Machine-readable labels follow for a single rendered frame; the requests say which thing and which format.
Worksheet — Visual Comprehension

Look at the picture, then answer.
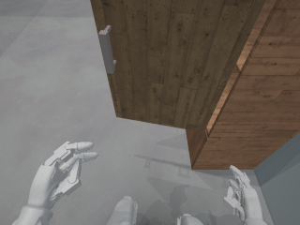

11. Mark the handle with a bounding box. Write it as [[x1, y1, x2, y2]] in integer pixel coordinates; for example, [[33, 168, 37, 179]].
[[98, 25, 117, 74]]

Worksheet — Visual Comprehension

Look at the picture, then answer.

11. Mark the robot thigh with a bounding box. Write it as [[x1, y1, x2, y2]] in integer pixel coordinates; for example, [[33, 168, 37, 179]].
[[175, 216, 203, 225], [105, 199, 138, 225]]

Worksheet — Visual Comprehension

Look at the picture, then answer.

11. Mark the robot left thigh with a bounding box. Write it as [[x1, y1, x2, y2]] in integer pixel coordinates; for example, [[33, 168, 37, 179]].
[[105, 199, 138, 225]]

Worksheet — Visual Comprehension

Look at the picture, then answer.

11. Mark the right robot hand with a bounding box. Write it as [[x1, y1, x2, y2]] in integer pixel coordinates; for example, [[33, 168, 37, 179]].
[[223, 165, 263, 221]]

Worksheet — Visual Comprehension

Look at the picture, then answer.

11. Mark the left robot hand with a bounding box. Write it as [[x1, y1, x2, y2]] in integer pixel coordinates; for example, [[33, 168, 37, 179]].
[[27, 141, 98, 210]]

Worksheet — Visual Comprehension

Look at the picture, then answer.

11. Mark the cupboard door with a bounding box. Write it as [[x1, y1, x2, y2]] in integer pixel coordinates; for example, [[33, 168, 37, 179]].
[[90, 0, 266, 132]]

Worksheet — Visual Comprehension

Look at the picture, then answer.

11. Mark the robot left forearm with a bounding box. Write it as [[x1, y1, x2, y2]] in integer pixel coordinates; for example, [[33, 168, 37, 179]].
[[11, 204, 53, 225]]

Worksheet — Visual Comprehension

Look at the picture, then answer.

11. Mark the robot right thigh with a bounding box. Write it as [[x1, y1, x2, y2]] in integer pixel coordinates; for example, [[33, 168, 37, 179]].
[[175, 216, 203, 225]]

